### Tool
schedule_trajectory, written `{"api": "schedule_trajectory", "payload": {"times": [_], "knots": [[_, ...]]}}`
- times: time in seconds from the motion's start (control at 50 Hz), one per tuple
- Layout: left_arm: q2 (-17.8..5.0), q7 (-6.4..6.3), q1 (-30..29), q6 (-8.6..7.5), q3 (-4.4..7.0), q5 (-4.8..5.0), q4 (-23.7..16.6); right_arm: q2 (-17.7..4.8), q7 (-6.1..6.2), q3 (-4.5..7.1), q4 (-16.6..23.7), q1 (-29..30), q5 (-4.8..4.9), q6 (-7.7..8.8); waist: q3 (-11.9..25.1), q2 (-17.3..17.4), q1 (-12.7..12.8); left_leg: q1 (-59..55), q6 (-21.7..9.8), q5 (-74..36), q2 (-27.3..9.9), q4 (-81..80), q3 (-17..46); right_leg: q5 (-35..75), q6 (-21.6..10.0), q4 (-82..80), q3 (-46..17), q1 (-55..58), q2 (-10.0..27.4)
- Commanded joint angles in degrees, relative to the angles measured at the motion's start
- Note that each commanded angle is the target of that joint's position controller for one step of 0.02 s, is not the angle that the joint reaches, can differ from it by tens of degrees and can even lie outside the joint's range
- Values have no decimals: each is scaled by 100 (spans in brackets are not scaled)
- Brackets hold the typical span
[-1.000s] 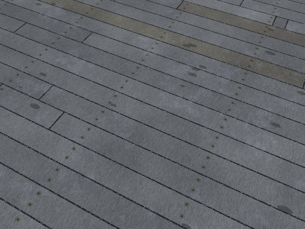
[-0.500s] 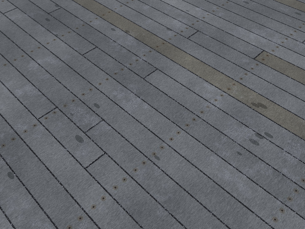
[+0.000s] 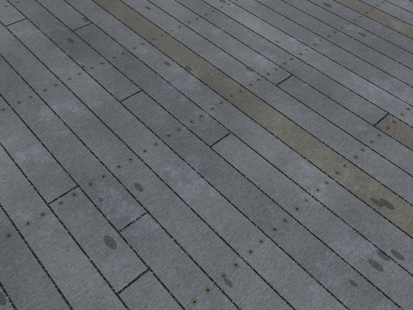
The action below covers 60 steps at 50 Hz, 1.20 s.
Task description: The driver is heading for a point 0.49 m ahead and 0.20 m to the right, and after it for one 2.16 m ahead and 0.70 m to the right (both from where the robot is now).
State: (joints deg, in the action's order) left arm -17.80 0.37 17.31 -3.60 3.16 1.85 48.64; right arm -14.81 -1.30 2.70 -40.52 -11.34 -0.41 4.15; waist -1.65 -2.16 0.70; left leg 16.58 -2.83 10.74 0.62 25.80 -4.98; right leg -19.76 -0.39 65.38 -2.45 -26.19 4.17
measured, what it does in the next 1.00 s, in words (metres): walks ahead, turning right: right foot, then left foot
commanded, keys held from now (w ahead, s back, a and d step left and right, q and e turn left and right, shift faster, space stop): w+e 0.50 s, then e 0.38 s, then no key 0.12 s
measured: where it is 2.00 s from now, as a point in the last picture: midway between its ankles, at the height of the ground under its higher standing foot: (261, 293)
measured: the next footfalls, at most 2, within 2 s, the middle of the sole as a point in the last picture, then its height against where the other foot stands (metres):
right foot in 0.38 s outside the picture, level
left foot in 0.82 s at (233, 261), level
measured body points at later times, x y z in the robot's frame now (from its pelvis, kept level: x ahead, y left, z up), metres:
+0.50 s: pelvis +0.27 -0.08 -0.01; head +0.31 -0.09 +0.44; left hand +0.48 +0.15 -0.11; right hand +0.30 -0.37 -0.13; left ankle +0.20 +0.10 -0.64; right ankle +0.31 -0.15 -0.74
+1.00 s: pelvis +0.47 -0.10 -0.01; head +0.51 -0.11 +0.44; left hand +0.74 +0.07 -0.11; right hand +0.47 -0.41 -0.10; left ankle +0.61 -0.06 -0.74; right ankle +0.36 -0.18 -0.66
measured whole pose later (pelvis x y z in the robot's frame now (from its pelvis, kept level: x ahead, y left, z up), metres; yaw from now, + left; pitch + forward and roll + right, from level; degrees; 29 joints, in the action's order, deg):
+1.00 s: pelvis +0.47 -0.10 -0.01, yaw -35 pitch +1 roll +0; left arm -19.0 -2.3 11.9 3.6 4.5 0.9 38.5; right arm -13.9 0.7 2.1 -39.9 -5.5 -1.6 1.2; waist -3.8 -1.7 0.1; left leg 22.2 -1.9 6.0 0.3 26.7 -1.7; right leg -28.7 4.2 65.3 -4.4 -27.9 -1.8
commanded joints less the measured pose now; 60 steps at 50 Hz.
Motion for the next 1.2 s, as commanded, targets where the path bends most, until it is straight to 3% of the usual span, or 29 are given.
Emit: {"api": "schedule_trajectory", "payload": {"times": [0.02,0.12,0.26,0.32,0.36,0.38,0.4,0.42,0.44,0.46,0.48,0.52,0.58,0.64,0.72,0.78,0.8,0.82,0.84,0.86,0.88,0.9,0.96,1.04,1.1,1.14,1.16,1.18,1.2], "knots": [[-297,-29,140,80,118,5,-324,-552,14,198,114,-68,-41,210,237,775,-8,-875,-867,-832,-1543,-1696,1255,599,84,60,-340,-956,418],[-139,25,-463,125,84,-49,-557,-745,128,278,-160,-173,-75,241,-69,526,-78,-995,-766,-1526,-1423,-1881,214,1861,167,-1227,-356,-1347,350],[-44,287,-1678,97,-15,-71,-1120,-1068,214,390,-503,-705,88,29,-430,378,-495,-2007,-580,-2052,-1682,-1630,-464,2008,-168,-2793,322,-1467,160],[-259,357,-1484,125,96,-64,-1250,-1282,268,447,-504,-619,140,-118,-78,636,-214,-2402,-393,-4418,-1722,-703,-689,1180,-479,-2876,776,-806,-281],[-669,306,-261,155,343,-38,-1008,-1370,315,454,-452,-454,177,-214,618,677,521,-2025,-167,-5317,-1513,1083,-874,1073,-814,-3164,960,906,-757],[-1100,195,675,209,550,-36,-782,-1244,342,391,-383,-489,117,-179,1120,292,948,-820,91,-3963,-1272,2687,-877,1257,-1088,-3407,240,2635,-517],[-1762,124,594,197,653,17,-789,-309,237,106,-77,-1100,-130,-26,1516,-1328,216,1931,516,1739,-96,4826,-514,693,-2174,-3728,-2918,4662,1036],[-1402,145,775,109,530,-46,-983,-642,147,107,-5,-622,78,230,2429,-687,590,2668,450,2414,208,5570,934,-193,-2563,-4711,-4692,5153,1532],[-1056,155,581,31,435,-102,-946,-959,91,195,178,37,313,367,1605,-356,718,3148,287,1864,-125,5463,1093,113,-2187,-4905,-3875,4659,1378],[-883,148,236,-13,385,-74,-974,-900,111,162,217,158,276,438,1042,22,468,3015,194,1351,-386,4944,1063,590,-1961,-4885,-3144,3809,1121],[-675,136,-173,-20,321,-70,-1045,-912,153,188,140,153,116,443,662,215,204,2642,228,1083,-570,4419,1034,1254,-1799,-4914,-2560,2966,889],[-518,83,-568,-20,252,-184,-1238,-977,161,256,102,-21,1,307,423,57,-135,1936,357,820,-686,3960,1029,2479,-1735,-5103,-2000,2001,632],[-798,-34,-546,-1,335,-177,-1213,-712,207,194,177,42,-76,134,279,118,-240,1569,671,506,-482,3026,737,4488,-1641,-4970,-1200,1181,363],[-888,-156,-383,154,384,-85,-1126,-485,191,93,287,536,-75,95,458,-173,-34,1012,760,-779,-79,1645,595,4418,-1209,-4664,-730,867,-121],[-824,-233,-110,340,379,-51,-1035,-646,100,133,444,1022,26,62,617,-373,168,755,716,-1281,186,621,833,3233,-934,-4245,-1346,1244,-20],[-697,-279,-376,382,356,-81,-1162,-888,79,252,385,702,-16,128,639,-510,-91,507,480,-1076,105,105,1028,2781,-774,-3537,-1960,1619,40],[-582,-274,-496,376,320,-80,-1238,-936,102,279,332,437,-67,177,744,-438,-258,-4,325,-1707,-57,-321,983,2521,-593,-3059,-1903,1543,-204],[-266,-263,-414,346,215,-170,-1375,-1229,159,329,353,104,-181,193,1329,204,-300,-1194,-52,-3270,-1020,-160,1737,1310,-322,-1838,-1499,1033,-617],[20,-239,819,335,137,-163,-1275,-1327,189,301,412,92,-310,104,1904,1625,249,-2712,-1160,-5005,-2507,54,3451,-2431,26,-315,-1022,-355,-1392],[-631,-198,1172,364,226,-88,-1165,-1197,173,332,368,49,-81,-7,2183,1719,248,-2615,-1519,-3417,-2902,-166,4283,-2178,212,536,-855,-788,-897],[-1007,-223,561,463,355,-33,-1136,-817,204,235,510,251,-43,-73,1592,1101,-1,-2152,-1286,-2350,-2407,-310,3551,-1657,387,906,-712,-1014,-669],[-1033,-273,112,578,379,-47,-1195,-673,214,170,508,407,-80,-154,1229,766,-73,-1613,-1046,-1598,-2013,-437,2922,-1258,465,899,-543,-1045,-560],[-578,-295,-67,740,282,-83,-1296,-751,237,146,437,744,-135,-272,558,956,69,-201,-910,-947,-1341,-934,1830,-787,512,282,-253,-352,-449],[-243,-264,-151,641,128,-181,-1290,-784,222,174,291,742,-61,-291,866,1049,1,-346,-1094,-1580,-1355,-873,1383,-646,450,-1265,-27,353,-348],[-323,-193,-306,620,109,-175,-1280,-921,198,203,168,626,11,-350,929,1124,-115,-433,-1139,-1143,-1473,-860,1452,-225,335,-2215,89,789,-326],[-309,-135,-173,615,112,-190,-1167,-911,179,174,99,681,75,-395,813,1055,27,-201,-977,-492,-1379,-743,1378,414,169,-3225,257,1323,-413],[-233,-112,-96,610,94,-233,-1089,-753,157,105,17,613,101,-396,737,985,99,141,-774,-123,-1236,-659,1328,766,32,-3894,247,1835,-442],[-286,-116,-116,605,76,-317,-1118,-487,101,2,-123,352,85,-354,703,743,88,581,-337,371,-1026,-564,1216,1132,-158,-4349,-149,2400,-168],[-679,-167,-71,611,123,-393,-1182,-235,17,-87,-116,215,-65,-301,758,-232,-102,973,135,1021,-528,294,696,1694,-468,-4579,-1208,2708,821]]}}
